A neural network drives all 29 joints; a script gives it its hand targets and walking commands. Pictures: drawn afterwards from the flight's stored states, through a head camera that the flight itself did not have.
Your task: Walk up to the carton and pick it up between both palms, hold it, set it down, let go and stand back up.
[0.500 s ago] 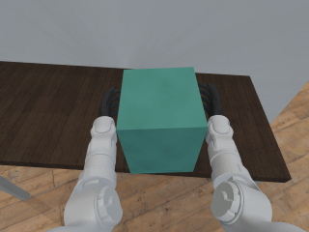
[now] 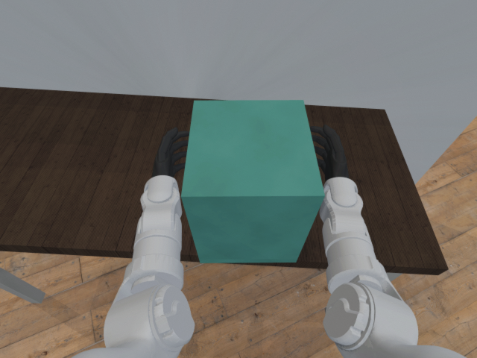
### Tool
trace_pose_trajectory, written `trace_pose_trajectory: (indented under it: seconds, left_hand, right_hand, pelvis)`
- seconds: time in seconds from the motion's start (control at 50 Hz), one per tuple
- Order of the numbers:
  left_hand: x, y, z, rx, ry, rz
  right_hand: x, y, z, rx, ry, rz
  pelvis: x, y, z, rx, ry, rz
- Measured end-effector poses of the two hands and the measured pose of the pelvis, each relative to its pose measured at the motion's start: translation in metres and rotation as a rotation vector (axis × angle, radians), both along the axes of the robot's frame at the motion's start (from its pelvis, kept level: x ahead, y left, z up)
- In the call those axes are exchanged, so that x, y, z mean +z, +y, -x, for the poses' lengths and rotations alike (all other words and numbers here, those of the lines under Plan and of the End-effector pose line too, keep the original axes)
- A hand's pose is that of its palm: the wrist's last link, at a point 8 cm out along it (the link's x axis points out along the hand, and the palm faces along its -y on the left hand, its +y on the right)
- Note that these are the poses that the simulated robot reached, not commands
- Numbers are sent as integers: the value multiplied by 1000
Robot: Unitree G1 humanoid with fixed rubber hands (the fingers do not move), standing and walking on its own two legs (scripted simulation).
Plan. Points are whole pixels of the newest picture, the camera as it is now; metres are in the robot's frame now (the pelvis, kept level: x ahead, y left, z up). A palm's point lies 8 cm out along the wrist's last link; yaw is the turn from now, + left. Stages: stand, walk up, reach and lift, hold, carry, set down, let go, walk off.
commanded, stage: set down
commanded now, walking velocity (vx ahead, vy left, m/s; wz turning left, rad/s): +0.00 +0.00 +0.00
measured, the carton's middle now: (248, 186) +0.41 +0.01 +0.01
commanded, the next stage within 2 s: none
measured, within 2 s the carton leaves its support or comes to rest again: neither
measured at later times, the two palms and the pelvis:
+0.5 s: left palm (168, 173) +0.40 +0.15 +0.07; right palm (336, 175) +0.39 -0.14 +0.08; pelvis +0.00 +0.00 +0.00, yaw +0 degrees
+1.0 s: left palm (161, 162) +0.43 +0.17 +0.06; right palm (329, 163) +0.43 -0.14 +0.06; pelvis +0.00 +0.00 -0.01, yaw -2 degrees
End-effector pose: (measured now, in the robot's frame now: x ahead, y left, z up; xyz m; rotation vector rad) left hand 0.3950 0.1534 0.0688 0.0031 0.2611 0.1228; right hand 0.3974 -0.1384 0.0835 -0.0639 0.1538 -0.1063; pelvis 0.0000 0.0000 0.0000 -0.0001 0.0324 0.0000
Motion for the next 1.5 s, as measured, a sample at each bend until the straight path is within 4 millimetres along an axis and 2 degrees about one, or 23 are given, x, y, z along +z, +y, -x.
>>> trace_pose_trajectory:
  seconds: [0.24,0.68,0.86,0.98,1.1,1.24,1.36,1.5]
  left_hand:
    - [-2,-5,-2,-8,-17,-4]
    - [-3,-4,-5,-7,-10,-23]
    - [-10,-1,-23,-10,6,-59]
    - [-9,11,-32,5,8,-52]
    - [-10,34,-25,27,17,-61]
    - [-3,55,-19,54,-22,-61]
    - [21,45,-26,20,-61,-55]
    - [46,35,-30,1,-70,-45]
  right_hand:
    - [-7,-5,3,-11,-1,4]
    - [-7,-5,0,3,8,14]
    - [-18,-6,-19,28,107,-14]
    - [-20,-4,-34,32,129,-18]
    - [-14,-13,-41,21,112,-20]
    - [1,-49,-41,-21,91,-23]
    - [24,-63,-42,1,71,-36]
    - [45,-59,-41,27,66,-48]
  pelvis:
    - [0,0,-1,-7,5,0]
    - [-1,2,1,-21,18,0]
    - [-6,4,3,-42,136,12]
    - [-12,4,2,-36,210,22]
    - [-16,2,1,-19,227,31]
    - [-19,-3,9,-2,249,31]
    - [-20,-9,18,-1,270,24]
    - [-19,-15,27,-2,261,6]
